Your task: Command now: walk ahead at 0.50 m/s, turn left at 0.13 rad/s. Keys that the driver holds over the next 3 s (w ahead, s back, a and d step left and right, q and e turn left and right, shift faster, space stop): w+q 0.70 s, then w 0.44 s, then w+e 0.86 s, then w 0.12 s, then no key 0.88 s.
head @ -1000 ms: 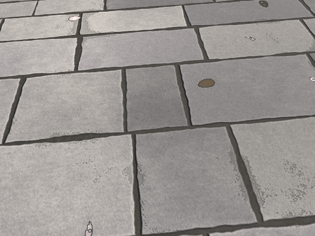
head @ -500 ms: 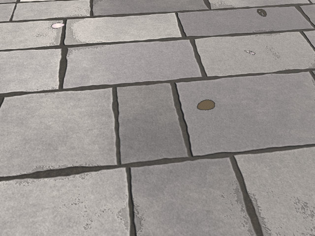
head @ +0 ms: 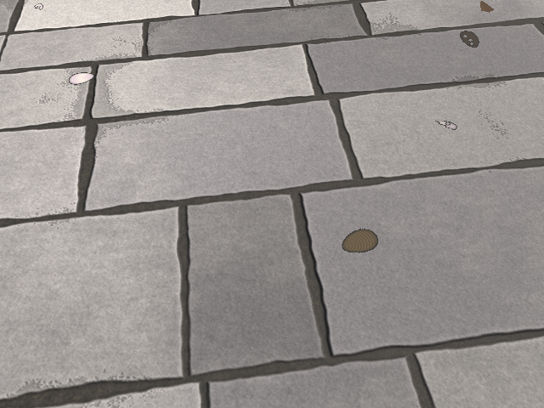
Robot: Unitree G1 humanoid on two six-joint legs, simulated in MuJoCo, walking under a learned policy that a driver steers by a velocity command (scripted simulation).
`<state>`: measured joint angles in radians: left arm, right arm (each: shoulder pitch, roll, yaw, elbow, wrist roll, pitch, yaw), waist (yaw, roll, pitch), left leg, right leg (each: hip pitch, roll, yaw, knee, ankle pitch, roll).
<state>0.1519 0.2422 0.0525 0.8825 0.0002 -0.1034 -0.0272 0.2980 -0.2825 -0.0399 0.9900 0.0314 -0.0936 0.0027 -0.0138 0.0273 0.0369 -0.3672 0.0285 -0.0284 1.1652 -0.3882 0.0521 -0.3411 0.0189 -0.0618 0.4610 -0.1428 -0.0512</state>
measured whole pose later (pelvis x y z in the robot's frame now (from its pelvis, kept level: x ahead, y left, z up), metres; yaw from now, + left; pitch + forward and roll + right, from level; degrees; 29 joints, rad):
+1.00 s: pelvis +0.57 +0.13 -0.01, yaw +27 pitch +2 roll -1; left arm 0.08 0.26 0.05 0.76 0.00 -0.14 -0.03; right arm 0.36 -0.28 -0.06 0.85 0.02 -0.05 -0.01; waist -0.04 0.02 0.01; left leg -0.20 -0.09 -0.16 0.96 -0.49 0.05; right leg -0.43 0.04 -0.02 0.52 -0.14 -0.05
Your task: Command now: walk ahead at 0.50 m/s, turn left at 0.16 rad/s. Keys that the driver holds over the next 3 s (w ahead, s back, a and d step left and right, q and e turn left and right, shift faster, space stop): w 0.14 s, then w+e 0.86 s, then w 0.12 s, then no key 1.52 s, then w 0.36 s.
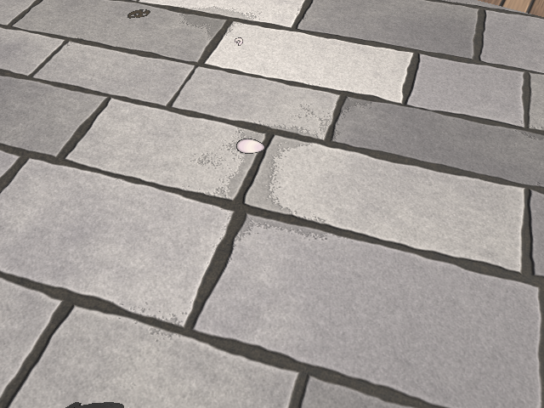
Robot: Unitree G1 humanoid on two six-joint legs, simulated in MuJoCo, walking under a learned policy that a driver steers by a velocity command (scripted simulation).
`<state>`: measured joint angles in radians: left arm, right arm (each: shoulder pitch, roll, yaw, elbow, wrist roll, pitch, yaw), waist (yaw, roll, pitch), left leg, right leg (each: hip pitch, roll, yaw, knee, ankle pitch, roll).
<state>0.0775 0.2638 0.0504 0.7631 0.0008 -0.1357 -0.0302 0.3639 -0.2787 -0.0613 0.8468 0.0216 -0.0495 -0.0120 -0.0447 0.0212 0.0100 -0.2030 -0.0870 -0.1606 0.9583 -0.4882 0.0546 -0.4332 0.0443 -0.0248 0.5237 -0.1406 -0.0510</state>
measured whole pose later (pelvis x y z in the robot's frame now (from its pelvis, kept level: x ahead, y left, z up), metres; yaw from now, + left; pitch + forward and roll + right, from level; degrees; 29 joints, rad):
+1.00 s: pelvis +0.50 -0.07 -0.01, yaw -25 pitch +2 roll +1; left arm 0.11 0.30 0.07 0.65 -0.02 -0.03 -0.04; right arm 0.27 -0.30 -0.07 0.85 0.02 -0.07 0.00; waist -0.04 -0.01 0.07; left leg -0.19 0.08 0.08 1.03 -0.51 -0.04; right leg -0.50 0.03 -0.04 0.66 -0.20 -0.10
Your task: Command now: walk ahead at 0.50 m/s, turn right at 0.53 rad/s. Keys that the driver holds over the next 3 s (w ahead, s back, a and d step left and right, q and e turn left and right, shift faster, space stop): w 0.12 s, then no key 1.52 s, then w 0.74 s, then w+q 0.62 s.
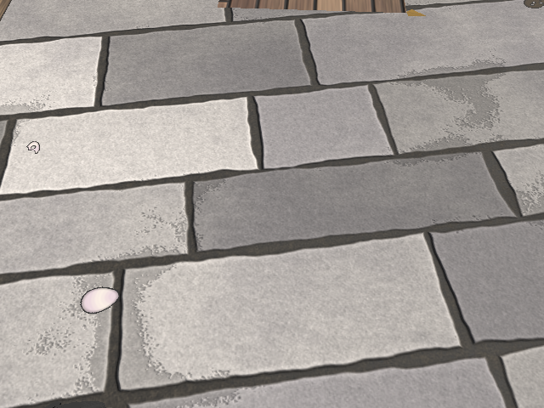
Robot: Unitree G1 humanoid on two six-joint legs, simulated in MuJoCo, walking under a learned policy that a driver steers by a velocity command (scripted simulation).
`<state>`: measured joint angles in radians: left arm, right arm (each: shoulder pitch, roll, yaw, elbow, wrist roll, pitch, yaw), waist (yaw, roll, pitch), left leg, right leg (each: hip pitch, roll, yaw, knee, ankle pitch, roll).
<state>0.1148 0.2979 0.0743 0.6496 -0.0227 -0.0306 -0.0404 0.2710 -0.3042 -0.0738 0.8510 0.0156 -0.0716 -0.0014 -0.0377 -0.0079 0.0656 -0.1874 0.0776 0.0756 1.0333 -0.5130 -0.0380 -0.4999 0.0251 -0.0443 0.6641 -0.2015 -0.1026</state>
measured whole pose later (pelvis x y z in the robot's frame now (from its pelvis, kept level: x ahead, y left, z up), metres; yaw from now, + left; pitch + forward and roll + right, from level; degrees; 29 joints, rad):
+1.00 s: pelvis +0.30 +0.00 +0.02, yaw -6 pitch -1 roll +0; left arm 0.26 0.22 0.03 0.92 0.01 -0.01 0.03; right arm 0.12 -0.24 -0.03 0.95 0.00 0.00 -0.01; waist 0.00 0.00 0.02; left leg -0.30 0.00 0.01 0.52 -0.21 0.00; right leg -0.17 -0.02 0.02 0.54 -0.36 0.01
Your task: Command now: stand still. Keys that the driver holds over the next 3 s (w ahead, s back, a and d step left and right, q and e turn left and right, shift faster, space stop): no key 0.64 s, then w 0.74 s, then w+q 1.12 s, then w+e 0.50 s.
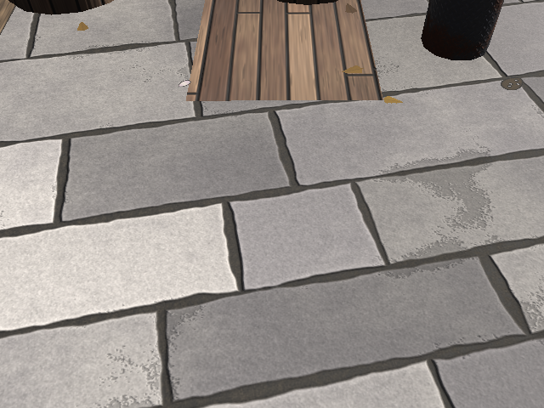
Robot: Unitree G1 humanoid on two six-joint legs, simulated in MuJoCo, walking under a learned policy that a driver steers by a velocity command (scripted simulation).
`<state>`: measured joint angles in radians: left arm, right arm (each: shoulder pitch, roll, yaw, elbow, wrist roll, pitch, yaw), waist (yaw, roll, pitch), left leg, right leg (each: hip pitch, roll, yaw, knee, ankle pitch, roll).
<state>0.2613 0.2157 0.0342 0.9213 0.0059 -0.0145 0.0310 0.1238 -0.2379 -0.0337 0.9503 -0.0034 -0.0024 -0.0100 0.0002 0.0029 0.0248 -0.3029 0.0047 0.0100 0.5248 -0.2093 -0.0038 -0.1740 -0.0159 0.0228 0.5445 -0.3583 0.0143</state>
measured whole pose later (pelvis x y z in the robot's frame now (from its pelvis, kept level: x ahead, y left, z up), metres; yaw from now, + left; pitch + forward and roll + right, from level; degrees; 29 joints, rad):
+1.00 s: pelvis +0.08 +0.03 +0.00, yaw +1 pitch +0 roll +0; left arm 0.31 0.24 0.05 1.03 -0.04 -0.08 0.02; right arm 0.33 -0.21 -0.05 1.12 0.01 -0.11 0.02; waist -0.02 -0.03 -0.01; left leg -0.17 -0.02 0.06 0.48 -0.32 0.05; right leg -0.40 -0.02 0.02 1.13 -0.37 -0.06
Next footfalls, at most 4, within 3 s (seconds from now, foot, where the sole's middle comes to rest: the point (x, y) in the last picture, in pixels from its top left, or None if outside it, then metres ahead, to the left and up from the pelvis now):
1.36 right None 0.46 -0.11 -0.77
1.92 left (232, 323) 0.74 0.15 -0.77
2.40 right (259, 223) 1.09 0.08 -0.77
2.88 left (151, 215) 1.12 0.43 -0.77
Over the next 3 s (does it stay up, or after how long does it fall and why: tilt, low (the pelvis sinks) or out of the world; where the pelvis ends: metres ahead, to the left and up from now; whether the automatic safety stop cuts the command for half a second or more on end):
stays up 1.11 0.29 0.00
